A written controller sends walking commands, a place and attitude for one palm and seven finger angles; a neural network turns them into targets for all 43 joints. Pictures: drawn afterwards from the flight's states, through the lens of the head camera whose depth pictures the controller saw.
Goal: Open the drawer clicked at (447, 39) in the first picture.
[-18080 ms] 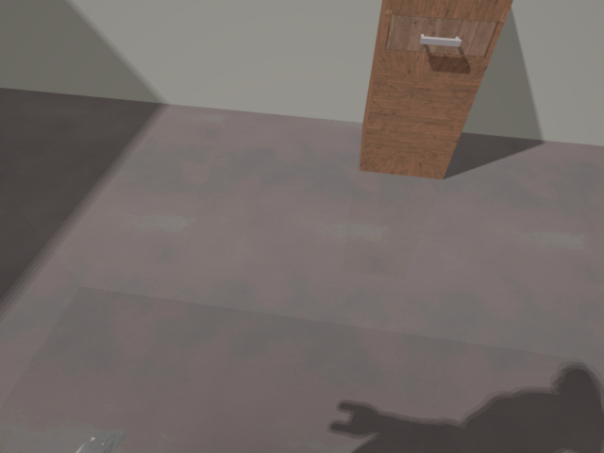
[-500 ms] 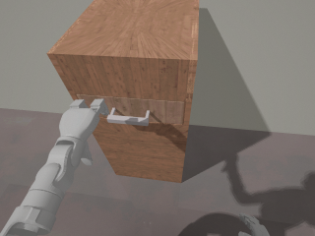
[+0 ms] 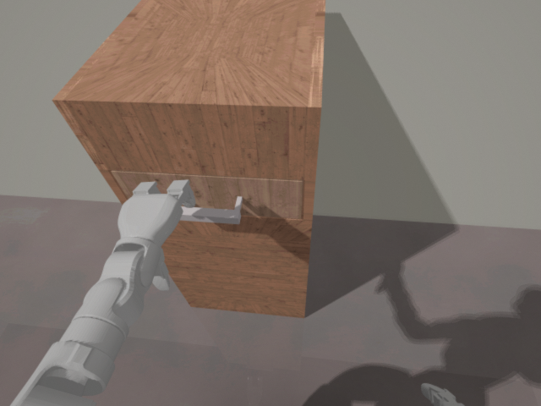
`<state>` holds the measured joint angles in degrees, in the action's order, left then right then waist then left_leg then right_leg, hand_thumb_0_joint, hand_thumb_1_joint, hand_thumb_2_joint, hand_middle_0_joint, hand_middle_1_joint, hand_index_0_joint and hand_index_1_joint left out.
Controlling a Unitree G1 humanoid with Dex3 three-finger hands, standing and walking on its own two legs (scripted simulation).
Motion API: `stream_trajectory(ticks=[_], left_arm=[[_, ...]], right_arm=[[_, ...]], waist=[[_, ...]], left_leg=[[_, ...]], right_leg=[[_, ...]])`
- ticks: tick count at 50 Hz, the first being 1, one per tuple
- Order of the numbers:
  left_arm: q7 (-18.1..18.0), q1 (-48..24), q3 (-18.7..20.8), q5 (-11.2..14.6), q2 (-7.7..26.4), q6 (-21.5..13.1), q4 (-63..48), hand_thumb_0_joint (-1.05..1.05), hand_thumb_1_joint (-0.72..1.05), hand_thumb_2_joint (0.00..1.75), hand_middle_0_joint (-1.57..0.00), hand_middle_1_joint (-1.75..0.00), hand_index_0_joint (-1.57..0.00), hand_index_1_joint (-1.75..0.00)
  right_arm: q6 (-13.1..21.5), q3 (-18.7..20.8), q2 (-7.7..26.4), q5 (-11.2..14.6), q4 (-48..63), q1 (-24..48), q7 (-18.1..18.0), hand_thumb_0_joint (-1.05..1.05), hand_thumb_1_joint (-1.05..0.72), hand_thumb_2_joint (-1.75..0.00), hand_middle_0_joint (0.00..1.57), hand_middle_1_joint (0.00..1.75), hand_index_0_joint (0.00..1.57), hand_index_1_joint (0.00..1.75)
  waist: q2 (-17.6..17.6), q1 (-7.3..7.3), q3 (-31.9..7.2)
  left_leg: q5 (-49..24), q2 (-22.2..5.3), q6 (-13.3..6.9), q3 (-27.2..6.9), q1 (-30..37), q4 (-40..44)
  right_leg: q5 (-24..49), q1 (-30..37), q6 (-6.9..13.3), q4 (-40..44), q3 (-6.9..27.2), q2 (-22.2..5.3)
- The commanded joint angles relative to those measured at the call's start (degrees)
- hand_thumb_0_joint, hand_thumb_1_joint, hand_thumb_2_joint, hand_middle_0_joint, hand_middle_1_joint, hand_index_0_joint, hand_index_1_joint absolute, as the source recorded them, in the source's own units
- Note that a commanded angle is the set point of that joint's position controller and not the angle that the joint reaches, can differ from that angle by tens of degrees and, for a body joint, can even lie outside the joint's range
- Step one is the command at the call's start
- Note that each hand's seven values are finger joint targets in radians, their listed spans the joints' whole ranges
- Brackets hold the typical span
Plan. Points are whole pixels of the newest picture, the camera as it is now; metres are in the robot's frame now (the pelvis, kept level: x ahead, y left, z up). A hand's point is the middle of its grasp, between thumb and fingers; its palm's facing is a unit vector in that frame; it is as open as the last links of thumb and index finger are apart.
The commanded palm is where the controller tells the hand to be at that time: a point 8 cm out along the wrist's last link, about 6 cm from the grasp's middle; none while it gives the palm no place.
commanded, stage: move the hooked fingers above the handle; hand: left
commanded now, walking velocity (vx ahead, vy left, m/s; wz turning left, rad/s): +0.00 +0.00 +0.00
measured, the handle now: (206, 207) +0.49 +0.17 -0.06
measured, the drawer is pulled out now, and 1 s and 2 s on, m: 0.00 0.00 0.00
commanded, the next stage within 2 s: none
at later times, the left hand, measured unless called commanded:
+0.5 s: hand (205, 227) +0.40 +0.15 +0.00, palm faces -0.12 -0.07 -0.99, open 13.9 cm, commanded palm +0.40 +0.17 +0.06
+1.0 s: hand (199, 219) +0.42 +0.16 +0.00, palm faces -0.09 -0.06 -0.99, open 13.8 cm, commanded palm +0.41 +0.18 +0.06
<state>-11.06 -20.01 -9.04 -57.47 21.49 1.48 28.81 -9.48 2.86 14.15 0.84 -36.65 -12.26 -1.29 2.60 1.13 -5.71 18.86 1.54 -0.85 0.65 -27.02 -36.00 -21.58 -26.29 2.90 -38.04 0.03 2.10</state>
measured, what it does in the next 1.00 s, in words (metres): stands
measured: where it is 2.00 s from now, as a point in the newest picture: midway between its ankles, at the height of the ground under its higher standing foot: outside the picture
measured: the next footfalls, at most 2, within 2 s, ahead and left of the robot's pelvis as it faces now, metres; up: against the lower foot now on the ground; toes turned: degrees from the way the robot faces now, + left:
none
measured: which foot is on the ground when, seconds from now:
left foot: down 0.00-1.00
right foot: down 0.00-1.00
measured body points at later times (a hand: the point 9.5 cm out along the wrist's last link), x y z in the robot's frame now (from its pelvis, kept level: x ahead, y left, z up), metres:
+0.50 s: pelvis -0.01 +0.00 -0.01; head +0.05 -0.02 +0.44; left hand +0.40 +0.15 +0.05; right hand +0.06 -0.26 -0.15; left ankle -0.02 +0.12 -0.72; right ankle -0.03 -0.09 -0.72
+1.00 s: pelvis -0.02 +0.01 -0.01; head +0.05 +0.00 +0.43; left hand +0.42 +0.16 +0.05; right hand +0.02 -0.26 -0.15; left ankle -0.02 +0.12 -0.72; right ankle -0.03 -0.09 -0.72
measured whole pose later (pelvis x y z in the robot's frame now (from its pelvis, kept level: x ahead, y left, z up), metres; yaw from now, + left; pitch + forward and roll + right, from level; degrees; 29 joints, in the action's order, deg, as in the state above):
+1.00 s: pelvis -0.02 +0.01 -0.01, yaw -1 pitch +15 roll +0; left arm -17.0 -37.7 -9.3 -61.3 20.0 -5.5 51.4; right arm -8.1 3.9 13.8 0.2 -38.6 -19.5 -2.7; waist 2.0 -4.2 -8.0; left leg 19.8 0.9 -1.4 0.9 -38.2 -42.8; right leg -21.5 -36.8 2.4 -43.0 0.0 2.6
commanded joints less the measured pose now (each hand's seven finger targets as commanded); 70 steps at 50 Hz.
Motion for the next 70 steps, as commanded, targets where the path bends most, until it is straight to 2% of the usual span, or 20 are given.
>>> stream_trajectory(ticks=[1, 7, 11, 14, 19, 25, 31, 35, 38, 40, 43, 47, 48, 52, 55, 58, 62, 65, 69, 70], left_arm=[[-2.3, -25.1, 3.7, -1.2, 9.2, -4.7, -11.6, 0.00, -0.50, 0.30, -0.30, -1.20, -0.30, -1.20], [-9.7, -28.5, 11.4, -4.0, 15.0, -6.7, -4.9, 0.00, -0.50, 0.30, -0.30, -1.20, -0.30, -1.20], [-12.3, -28.4, 9.5, -4.8, 12.4, -1.7, 3.8, 0.00, -0.50, 0.30, -0.30, -1.20, -0.30, -1.20], [-10.3, -30.5, 2.8, -4.1, 6.0, 1.5, 6.2, 0.00, -0.50, 0.30, -0.30, -1.20, -0.30, -1.20], [-4.9, -35.3, -2.3, -1.2, 1.3, -1.2, 4.6, 0.00, -0.50, 0.30, -0.30, -1.20, -0.30, -1.20], [-10.8, -41.1, 7.3, -5.4, 11.6, -8.2, 6.4, 0.00, -0.50, 0.30, -0.30, -1.20, -0.30, -1.20], [-20.3, -41.5, 12.5, -7.0, 16.7, 1.4, 16.2, 0.00, -0.50, 0.30, -0.30, -1.20, -0.30, -1.20], [-15.8, -40.4, 5.9, -4.9, 10.4, 8.4, 22.8, 0.00, -0.50, 0.30, -0.30, -1.20, -0.30, -1.20], [-11.8, -41.0, 7.7, -2.9, 14.2, 9.4, 24.4, 0.00, -0.50, 0.30, -0.30, -1.20, -0.30, -1.20], [-9.0, -43.5, 5.8, -2.1, 12.6, 6.7, 21.1, 0.00, -0.50, 0.30, -0.30, -1.20, -0.30, -1.20], [-6.1, -45.1, 1.9, -2.5, 8.1, -1.8, 13.0, 0.00, -0.50, 0.30, -0.30, -1.20, -0.30, -1.20], [-7.7, -43.3, 0.9, -3.9, 4.8, -9.5, 8.9, 0.00, -0.50, 0.30, -0.30, -1.20, -0.30, -1.20], [-9.2, -41.2, 3.2, -4.5, 6.6, -9.5, 11.3, 0.00, -0.50, 0.30, -0.30, -1.20, -0.30, -1.20], [-16.1, -43.3, 7.9, -6.1, 11.0, -5.7, 15.8, 0.00, -0.50, 0.30, -0.30, -1.20, -0.30, -1.20], [-19.4, -46.6, 8.2, -6.7, 11.7, -0.7, 16.8, 0.00, -0.50, 0.30, -0.30, -1.20, -0.30, -1.20], [-18.3, -49.1, 5.8, -6.2, 10.0, 3.3, 17.6, 0.00, -0.50, 0.30, -0.30, -1.20, -0.30, -1.20], [-12.0, -48.2, -0.3, -2.7, 2.6, 3.6, 14.3, 0.00, -0.50, 0.30, -0.30, -1.20, -0.30, -1.20], [-7.9, -44.6, -3.2, -1.3, -0.5, 0.9, 13.2, 0.00, -0.50, 0.30, -0.30, -1.20, -0.30, -1.20], [-8.4, -42.4, -0.4, -3.3, 2.0, -2.9, 15.1, 0.00, -0.50, 0.30, -0.30, -1.20, -0.30, -1.20], [-9.6, -42.2, 2.9, -4.1, 5.7, -3.5, 14.6, 0.00, -0.50, 0.30, -0.30, -1.20, -0.30, -1.20]], right_arm=[[1.6, 2.4, 6.3, -0.6, 6.3, 0.9, -1.2, 0.00, -0.90, -0.90, 0.20, 0.30, 0.20, 0.30], [2.0, 2.7, 5.6, -0.9, 4.4, -0.6, -1.3, 0.00, -0.90, -0.90, 0.20, 0.30, 0.20, 0.30], [1.8, 2.9, 5.9, -0.8, 3.7, -1.2, -0.5, 0.00, -0.90, -0.90, 0.20, 0.30, 0.20, 0.30], [1.3, 3.3, 6.4, -0.3, 4.2, -2.3, 0.1, 0.00, -0.90, -0.90, 0.20, 0.30, 0.20, 0.30], [1.0, 3.7, 6.8, -0.5, 4.4, -3.8, -0.7, 0.00, -0.90, -0.90, 0.20, 0.30, 0.20, 0.30], [1.7, 3.3, 6.3, -1.2, 2.0, -6.2, -1.4, 0.00, -0.90, -0.90, 0.20, 0.30, 0.20, 0.30], [1.6, 2.6, 6.5, -1.8, 2.2, -5.3, -0.4, 0.00, -0.90, -0.90, 0.20, 0.30, 0.20, 0.30], [0.5, 3.3, 7.5, -0.6, 2.5, -7.6, 0.0, 0.00, -0.90, -0.90, 0.20, 0.30, 0.20, 0.30], [-0.5, 2.7, 8.3, 0.3, 2.5, -7.5, -1.0, 0.00, -0.90, -0.90, 0.20, 0.30, 0.20, 0.30], [0.0, 2.5, 8.3, 0.5, 3.4, -7.3, -1.9, 0.00, -0.90, -0.90, 0.20, 0.30, 0.20, 0.30], [1.6, 3.0, 7.6, -0.2, 3.8, -7.6, -3.0, 0.00, -0.90, -0.90, 0.20, 0.30, 0.20, 0.30], [2.8, 3.6, 6.3, -0.9, 2.8, -8.9, -2.3, 0.00, -0.90, -0.90, 0.20, 0.30, 0.20, 0.30], [2.9, 3.7, 6.5, -0.9, 2.1, -9.3, -1.9, 0.00, -0.90, -0.90, 0.20, 0.30, 0.20, 0.30], [2.9, 3.5, 7.2, -1.3, 1.4, -9.1, -0.5, 0.00, -0.90, -0.90, 0.20, 0.30, 0.20, 0.30], [2.4, 3.5, 7.5, -1.5, 1.6, -8.7, 0.2, 0.00, -0.90, -0.90, 0.20, 0.30, 0.20, 0.30], [1.8, 3.7, 7.7, -1.2, 1.6, -9.0, 0.5, 0.00, -0.90, -0.90, 0.20, 0.30, 0.20, 0.30], [1.3, 4.5, 7.7, -1.0, 2.1, -9.7, 0.3, 0.00, -0.90, -0.90, 0.20, 0.30, 0.20, 0.30], [1.3, 4.2, 7.5, -0.9, 2.5, -9.0, -0.5, 0.00, -0.90, -0.90, 0.20, 0.30, 0.20, 0.30], [1.0, 3.2, 7.1, -0.9, 2.2, -8.8, -0.8, 0.00, -0.90, -0.90, 0.20, 0.30, 0.20, 0.30], [1.1, 3.1, 7.1, -0.9, 2.2, -9.0, -0.8, 0.00, -0.90, -0.90, 0.20, 0.30, 0.20, 0.30]], waist=[[-4.2, -2.27, -17.2], [-2.5, -0.92, -21.2], [-2.8, -1.57, -20.9], [-3.9, -3.27, -22.0], [-6.9, -5.77, -21.9], [-2.3, -4.43, -21.3], [-0.3, -2.72, -25.9], [-4.6, -5.12, -27.4], [-9.5, -5.39, -24.7], [-9.7, -6.26, -21.8], [-3.4, -6.85, -22.1], [1.6, -6.49, -22.1], [0.8, -6.08, -21.0], [-1.3, -5.80, -20.3], [-0.2, -5.75, -24.2], [0.0, -6.57, -27.9], [-1.2, -7.78, -32.0], [-3.8, -8.31, -26.1], [-4.4, -7.19, -17.7], [-3.9, -5.97, -18.2]], left_leg=[[-20.4, 1.5, -2.1, 0.8, 7.7, -0.6], [-20.4, 1.8, -1.7, 0.8, 3.6, -3.2], [-20.3, 1.6, -1.3, 1.7, 1.7, -3.7], [-20.7, 1.2, -1.6, 2.1, 3.3, -3.4], [-19.6, 1.1, -2.4, 1.1, 5.1, -3.4], [-16.5, 1.0, -2.1, -0.1, 0.5, -5.6], [-15.0, 1.6, -1.5, 1.7, -5.9, -7.0], [-16.4, 0.9, -1.7, 2.9, -3.5, -5.5], [-13.7, 0.9, -2.3, 3.0, -5.1, -3.4], [-11.4, 0.9, -2.8, 2.6, -4.8, -2.3], [-12.2, 0.6, -3.0, 1.8, 0.2, -2.6], [-15.5, 0.0, -2.3, 0.4, 4.0, -5.1], [-15.1, -0.2, -2.1, 0.0, 3.1, -5.6], [-13.6, 0.1, -1.7, -0.1, -2.0, -6.6], [-15.2, 0.3, -1.6, 0.4, -1.8, -7.1], [-17.3, 0.1, -1.6, 0.6, 1.1, -7.0], [-23.1, -0.6, -1.7, 0.0, 8.6, -6.6], [-22.2, -0.7, -2.2, -0.4, 8.0, -5.6], [-18.6, -0.4, -2.2, -0.5, 3.5, -4.7], [-18.5, -0.4, -2.1, -0.4, 2.4, -4.7]], right_leg=[[27.9, 6.9, -0.9, 3.1, 2.2, -0.9], [28.2, 6.0, -0.6, 0.0, 2.4, -0.9], [27.4, 4.3, -0.4, -0.3, 1.6, -0.3], [28.7, 4.4, -0.8, 0.7, 1.4, -0.2], [28.4, 4.0, -1.4, 1.7, 1.6, -0.5], [21.2, -2.1, -0.3, -1.4, 1.7, -0.4], [19.2, -0.6, -0.2, -3.7, 1.3, 0.2], [24.3, 3.0, -1.2, -1.1, 1.1, 0.5], [24.0, 6.5, -2.0, 1.0, 1.9, -0.1], [22.1, 6.3, -2.1, 2.4, 2.2, -0.6], [20.2, 2.8, -1.3, 2.5, 2.5, -0.6], [17.3, -4.8, -0.3, 0.3, 1.4, 0.1], [15.9, -6.4, -0.1, -0.3, 0.9, 0.4], [13.8, -8.6, 0.1, -2.3, -0.1, 0.8], [15.4, -7.4, 0.1, -3.3, -0.3, 1.0], [18.3, -5.1, -0.3, -2.8, -0.2, 1.0], [22.9, -2.8, -0.8, -1.3, -0.2, 1.0], [22.3, -3.0, -1.0, 0.3, -0.1, 0.8], [19.4, -5.5, -0.4, 0.4, -0.3, 0.8], [19.3, -4.9, 0.0, -0.2, -0.2, 0.7]])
